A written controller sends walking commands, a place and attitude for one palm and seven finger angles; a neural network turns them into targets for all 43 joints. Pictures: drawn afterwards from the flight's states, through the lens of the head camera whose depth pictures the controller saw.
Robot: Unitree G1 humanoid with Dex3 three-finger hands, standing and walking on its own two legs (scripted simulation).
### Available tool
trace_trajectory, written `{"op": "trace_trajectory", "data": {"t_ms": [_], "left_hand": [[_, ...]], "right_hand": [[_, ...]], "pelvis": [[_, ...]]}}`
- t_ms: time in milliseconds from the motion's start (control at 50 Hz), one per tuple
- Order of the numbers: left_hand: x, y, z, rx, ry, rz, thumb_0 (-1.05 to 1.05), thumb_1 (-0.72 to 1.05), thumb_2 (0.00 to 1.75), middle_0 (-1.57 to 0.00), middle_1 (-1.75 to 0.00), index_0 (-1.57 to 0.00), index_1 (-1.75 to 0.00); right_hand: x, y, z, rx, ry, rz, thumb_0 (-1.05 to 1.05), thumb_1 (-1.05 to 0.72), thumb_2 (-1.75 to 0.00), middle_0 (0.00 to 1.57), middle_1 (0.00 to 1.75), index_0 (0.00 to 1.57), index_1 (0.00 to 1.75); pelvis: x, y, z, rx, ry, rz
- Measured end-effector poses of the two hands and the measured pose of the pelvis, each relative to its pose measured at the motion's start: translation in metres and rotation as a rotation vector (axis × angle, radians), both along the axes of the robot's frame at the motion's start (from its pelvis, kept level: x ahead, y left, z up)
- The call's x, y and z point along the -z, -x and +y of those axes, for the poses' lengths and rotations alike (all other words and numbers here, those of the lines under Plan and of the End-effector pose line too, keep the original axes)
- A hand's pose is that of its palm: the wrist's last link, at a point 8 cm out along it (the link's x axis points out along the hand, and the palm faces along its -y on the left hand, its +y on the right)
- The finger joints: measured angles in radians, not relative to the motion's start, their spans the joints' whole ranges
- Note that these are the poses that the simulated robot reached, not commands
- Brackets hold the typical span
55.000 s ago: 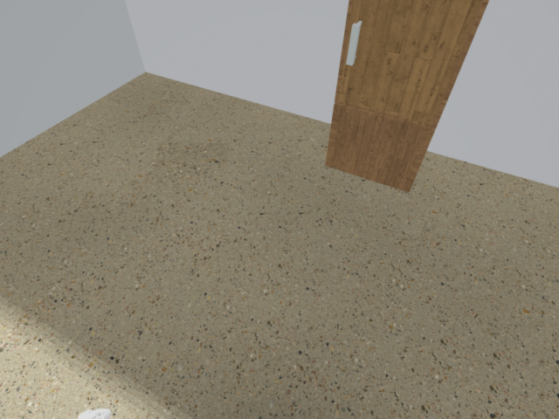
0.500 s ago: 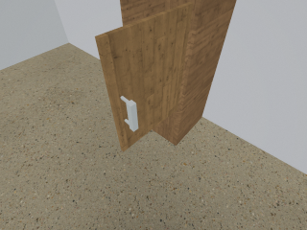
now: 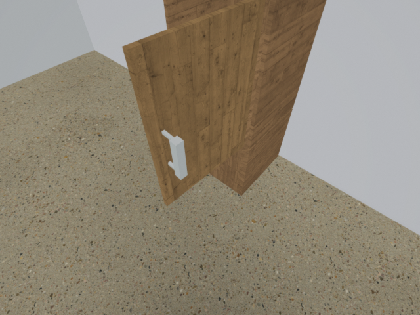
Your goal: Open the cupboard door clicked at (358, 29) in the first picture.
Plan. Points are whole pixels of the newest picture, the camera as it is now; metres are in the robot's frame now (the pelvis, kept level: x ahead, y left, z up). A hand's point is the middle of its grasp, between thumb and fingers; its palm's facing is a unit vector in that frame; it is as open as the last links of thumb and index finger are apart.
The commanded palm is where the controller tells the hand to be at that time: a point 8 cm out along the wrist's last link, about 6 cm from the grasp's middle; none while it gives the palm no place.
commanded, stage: look to check the result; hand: left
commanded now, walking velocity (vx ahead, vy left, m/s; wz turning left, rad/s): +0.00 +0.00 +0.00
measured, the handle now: (173, 154) +0.53 +0.14 -0.07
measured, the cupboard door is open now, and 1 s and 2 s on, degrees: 85 85 85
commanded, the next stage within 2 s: stand and wait in 0.12 s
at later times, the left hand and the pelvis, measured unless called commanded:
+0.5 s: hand out of the picture +0.02 +0.19 -0.17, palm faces +0.02 -0.97 -0.25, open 7.4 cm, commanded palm none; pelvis +0.00 -0.01 +0.00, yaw +0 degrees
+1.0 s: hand out of the picture +0.01 +0.19 -0.17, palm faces +0.02 -0.97 -0.24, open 7.4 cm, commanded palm none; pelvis +0.00 -0.01 +0.00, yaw +0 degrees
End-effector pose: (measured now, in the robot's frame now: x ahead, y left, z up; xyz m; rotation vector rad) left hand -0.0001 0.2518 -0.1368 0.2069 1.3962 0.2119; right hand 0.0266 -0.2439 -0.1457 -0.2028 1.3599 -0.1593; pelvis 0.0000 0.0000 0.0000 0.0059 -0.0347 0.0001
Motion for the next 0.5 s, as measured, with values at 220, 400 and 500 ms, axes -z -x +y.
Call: {"op": "trace_trajectory", "data": {"t_ms": [220, 400, 500], "left_hand": [[0.001, -0.01, -0.01, 0.006, 0.018, -0.027, 0.01, 0.9, 0.9, -0.2, -0.3, -0.2, -0.3], [0.002, -0.018, -0.013, 0.011, 0.02, -0.046, 0.01, 0.9, 0.9, -0.2, -0.3, -0.2, -0.3], [0.002, -0.017, -0.013, 0.013, 0.018, -0.045, 0.01, 0.9, 0.9, -0.2, -0.3, -0.2, -0.3]], "right_hand": [[-0.001, -0.01, -0.001, -0.004, -0.004, -0.025, 0.0, -0.91, -0.9, 0.2, 0.3, 0.2, 0.3], [-0.001, -0.006, -0.003, 0.004, -0.001, -0.022, 0.0, -0.91, -0.9, 0.2, 0.3, 0.2, 0.3], [0.0, 0.0, -0.003, 0.01, -0.002, -0.009, 0.0, -0.91, -0.9, 0.2, 0.3, 0.2, 0.3]], "pelvis": [[0.0, -0.003, -0.002, 0.001, -0.003, 0.001], [0.0, -0.004, -0.004, 0.004, -0.004, -0.003], [0.0, -0.004, -0.005, 0.005, -0.004, -0.004]]}}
